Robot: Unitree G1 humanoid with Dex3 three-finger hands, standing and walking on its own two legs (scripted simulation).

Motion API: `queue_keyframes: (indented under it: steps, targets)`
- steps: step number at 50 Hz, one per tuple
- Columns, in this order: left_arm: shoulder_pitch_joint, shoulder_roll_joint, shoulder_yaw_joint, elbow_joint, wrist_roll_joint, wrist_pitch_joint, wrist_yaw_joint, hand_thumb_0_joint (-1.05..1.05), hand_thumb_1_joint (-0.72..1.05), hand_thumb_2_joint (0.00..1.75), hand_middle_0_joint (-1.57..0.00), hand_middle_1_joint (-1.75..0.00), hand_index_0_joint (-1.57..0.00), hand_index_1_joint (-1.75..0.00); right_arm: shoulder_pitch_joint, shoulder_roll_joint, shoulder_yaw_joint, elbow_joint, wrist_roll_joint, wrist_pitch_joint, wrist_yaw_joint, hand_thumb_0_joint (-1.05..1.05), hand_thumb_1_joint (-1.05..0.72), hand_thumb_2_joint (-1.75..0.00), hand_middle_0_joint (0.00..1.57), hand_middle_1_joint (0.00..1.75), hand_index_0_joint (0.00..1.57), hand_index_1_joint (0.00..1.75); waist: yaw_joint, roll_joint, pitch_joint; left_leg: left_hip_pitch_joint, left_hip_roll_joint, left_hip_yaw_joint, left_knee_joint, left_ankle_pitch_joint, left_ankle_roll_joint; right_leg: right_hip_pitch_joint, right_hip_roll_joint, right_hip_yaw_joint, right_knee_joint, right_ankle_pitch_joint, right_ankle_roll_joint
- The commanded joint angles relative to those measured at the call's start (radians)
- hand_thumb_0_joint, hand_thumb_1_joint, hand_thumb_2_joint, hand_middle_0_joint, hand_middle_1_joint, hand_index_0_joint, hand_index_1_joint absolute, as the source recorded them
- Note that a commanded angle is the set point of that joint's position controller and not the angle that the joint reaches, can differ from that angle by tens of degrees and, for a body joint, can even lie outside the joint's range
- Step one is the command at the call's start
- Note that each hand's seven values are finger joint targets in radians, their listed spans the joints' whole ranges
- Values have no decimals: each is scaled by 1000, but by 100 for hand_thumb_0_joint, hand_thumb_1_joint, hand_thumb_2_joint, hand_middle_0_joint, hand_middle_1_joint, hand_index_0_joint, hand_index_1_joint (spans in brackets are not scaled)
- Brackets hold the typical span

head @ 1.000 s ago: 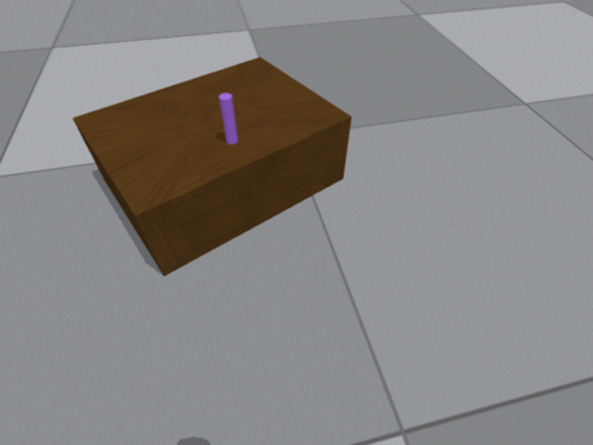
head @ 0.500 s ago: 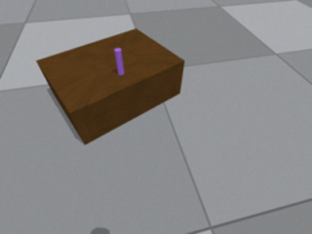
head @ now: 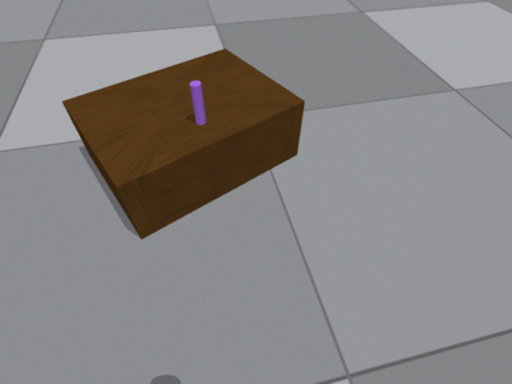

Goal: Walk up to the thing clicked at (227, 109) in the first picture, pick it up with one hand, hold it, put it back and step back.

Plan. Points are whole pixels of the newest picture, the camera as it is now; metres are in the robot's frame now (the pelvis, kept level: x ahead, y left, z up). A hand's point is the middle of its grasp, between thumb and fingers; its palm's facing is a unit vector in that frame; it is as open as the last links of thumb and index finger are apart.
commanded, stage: stand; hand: right
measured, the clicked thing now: (198, 103) +1.27 +0.26 -0.33
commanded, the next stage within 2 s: walk up in 0.12 s
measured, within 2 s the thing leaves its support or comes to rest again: neither
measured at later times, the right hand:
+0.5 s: hand (383, 360) +0.20 -0.22 -0.14, palm faces -0.19 +0.86 -0.47, open 7.4 cm
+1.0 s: hand (324, 239) +0.47 -0.15 -0.16, palm faces -0.46 +0.80 -0.39, open 7.4 cm
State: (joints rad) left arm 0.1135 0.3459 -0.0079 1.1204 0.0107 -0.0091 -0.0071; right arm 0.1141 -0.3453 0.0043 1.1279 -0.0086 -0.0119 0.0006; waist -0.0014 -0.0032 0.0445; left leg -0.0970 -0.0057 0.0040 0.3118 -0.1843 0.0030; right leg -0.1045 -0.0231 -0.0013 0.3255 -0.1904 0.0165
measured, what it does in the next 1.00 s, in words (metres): walks ahead, turning left: left foot, then right foot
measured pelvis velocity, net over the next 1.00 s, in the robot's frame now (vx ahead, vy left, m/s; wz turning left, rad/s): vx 0.29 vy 0.07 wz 0.45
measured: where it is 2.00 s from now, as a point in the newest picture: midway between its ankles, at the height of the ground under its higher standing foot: (232, 283)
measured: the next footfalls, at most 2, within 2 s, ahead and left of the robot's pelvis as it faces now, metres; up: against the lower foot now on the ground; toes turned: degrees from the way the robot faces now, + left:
left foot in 0.42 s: +0.14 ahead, +0.21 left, +0.00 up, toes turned +18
right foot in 0.84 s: +0.40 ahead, +0.00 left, +0.00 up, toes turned +18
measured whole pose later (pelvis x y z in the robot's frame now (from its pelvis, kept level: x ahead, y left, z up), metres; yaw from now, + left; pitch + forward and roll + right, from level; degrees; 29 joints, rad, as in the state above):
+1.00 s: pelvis +0.29 +0.07 -0.02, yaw +26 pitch -2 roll +0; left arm 0.28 0.38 0.07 0.82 0.03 -0.06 -0.08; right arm 0.34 -0.44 -0.05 0.85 0.00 -0.07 0.01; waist 0.04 0.03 0.06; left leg -0.43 0.02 -0.01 1.11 -0.38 0.04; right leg -0.28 -0.06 -0.12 0.59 -0.27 -0.02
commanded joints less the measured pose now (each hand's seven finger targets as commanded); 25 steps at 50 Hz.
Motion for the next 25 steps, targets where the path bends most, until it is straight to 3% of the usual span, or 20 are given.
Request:
queue_keyframes:
  steps: [1,5,6,7,8,9,10,11,12,14,16,18,19,20,21,22,23,24,25]
  targets:
    - [-38,212,43,-62,-2,-23,17,0,90,90,-20,-30,-20,-30,-41,-212,-45,-64,1,-25,-11,0,-90,-90,20,30,20,30,5,-4,-80,15,135,-96,-40,184,21,19,-108,81,-38,169,-42]
    - [-38,211,42,-63,-4,-22,18,0,90,90,-20,-30,-20,-30,-37,-211,-43,-61,1,-25,-11,0,-90,-90,20,30,20,30,5,6,-67,1,133,-97,-43,184,19,18,-110,81,-41,173,-42]
    - [4,333,127,-133,7,-41,-7,0,90,90,-20,-30,-20,-30,12,-303,-110,-147,-4,-21,21,0,-90,-90,20,30,20,30,41,1,-108,-177,80,-199,46,-261,95,146,-49,11,83,-296,-59]
    - [48,319,135,-128,24,-41,-13,0,90,90,-20,-30,-20,-30,-40,-289,-110,-171,-11,-14,35,0,-90,-90,20,30,20,30,76,10,-40,-378,75,-201,65,-385,85,208,-81,58,84,-403,-90]
    - [126,328,150,-130,28,-46,-17,0,90,90,-20,-30,-20,-30,-133,-261,-105,-222,-17,-12,44,0,-90,-90,20,30,20,30,130,-53,16,-547,36,-120,160,-333,54,259,-157,131,3,-476,-128]
    - [165,362,168,-142,32,-48,-17,0,90,90,-20,-30,-20,-30,-182,-212,-100,-273,-25,-11,48,0,-90,-90,20,30,20,30,163,-246,32,-643,-4,-24,445,-254,53,239,-353,332,-170,-562,-214]
    - [107,368,174,-189,37,-56,-16,0,90,90,-20,-30,-20,-30,-147,-225,-108,-288,-36,-11,50,0,-90,-90,20,30,20,30,142,-187,50,-677,81,-25,571,-257,19,187,-481,392,-229,-516,-278]
    - [47,346,170,-227,35,-61,-17,0,90,90,-20,-30,-20,-30,-95,-260,-121,-280,-31,-13,59,0,-90,-90,20,30,20,30,100,-95,47,-642,121,-63,614,-241,17,140,-476,362,-215,-459,-285]
    - [18,339,168,-248,40,-66,-19,0,90,90,-20,-30,-20,-30,-50,-272,-134,-281,-25,-14,69,0,-90,-90,20,30,20,30,73,-77,49,-571,159,-94,597,-233,13,74,-455,302,-205,-440,-279]
    - [-32,345,169,-275,48,-74,-26,0,90,90,-20,-30,-20,-30,35,-266,-147,-271,-20,-17,88,0,-90,-90,20,30,20,30,24,-128,49,-485,179,-78,494,-240,4,55,-381,136,-175,-375,-237]
    - [-44,348,168,-305,50,-73,-41,0,90,90,-20,-30,-20,-30,77,-248,-151,-274,-19,-21,100,0,-90,-90,20,30,20,30,8,-157,34,-332,142,1,382,-176,6,-34,-301,-5,-110,-302,-194]
    - [-45,343,170,-314,44,-61,-50,0,90,90,-20,-30,-20,-30,144,-231,-162,-264,-19,-26,100,0,-90,-90,20,30,20,30,-21,-116,12,-136,70,114,304,-16,-7,-167,-227,-133,13,-334,-153]
    - [-48,327,166,-320,47,-55,-52,0,90,90,-20,-30,-20,-30,216,-241,-175,-241,-20,-29,91,0,-90,-90,20,30,20,30,-54,-64,-18,-16,28,158,301,8,-7,-238,-213,-154,118,-344,-144]
    - [-17,291,155,-328,48,-46,-52,0,90,90,-20,-30,-20,-30,307,-276,-188,-216,-24,-34,77,0,-90,-90,20,30,20,30,-86,48,-66,118,-16,164,318,-78,12,-318,-174,-177,307,-310,-134]
    - [19,236,134,-337,42,-37,-57,0,90,90,-20,-30,-20,-30,417,-333,-207,-203,-25,-40,59,0,-90,-90,20,30,20,30,-143,195,-92,256,15,30,245,-232,72,-459,-118,-208,621,-246,-111]
    - [-5,165,111,-382,28,-39,-62,0,90,90,-20,-30,-20,-30,472,-456,-219,-228,-32,-50,42,0,-90,-90,20,30,20,30,-162,446,-53,215,295,-584,-49,-536,193,-681,32,-164,903,-449,-65]
    - [-54,270,124,-403,30,-41,-57,0,90,90,-20,-30,-20,-30,373,-489,-214,-274,3,-53,44,0,-90,-90,20,30,20,30,-120,249,-23,32,428,-919,-211,-693,305,-630,-34,47,929,-431,-70]
    - [-46,326,123,-381,20,-39,-54,0,90,90,-20,-30,-20,-30,293,-458,-202,-302,11,-60,37,0,-90,-90,20,30,20,30,-64,69,29,-22,407,-791,-185,-676,275,-631,-91,95,932,-320,-68]
    - [42,311,127,-335,5,-34,-55,0,90,90,-20,-30,-20,-30,232,-419,-184,-326,6,-69,32,0,-90,-90,20,30,20,30,-17,73,32,-4,357,-628,-119,-582,256,-622,-121,76,916,-249,-66]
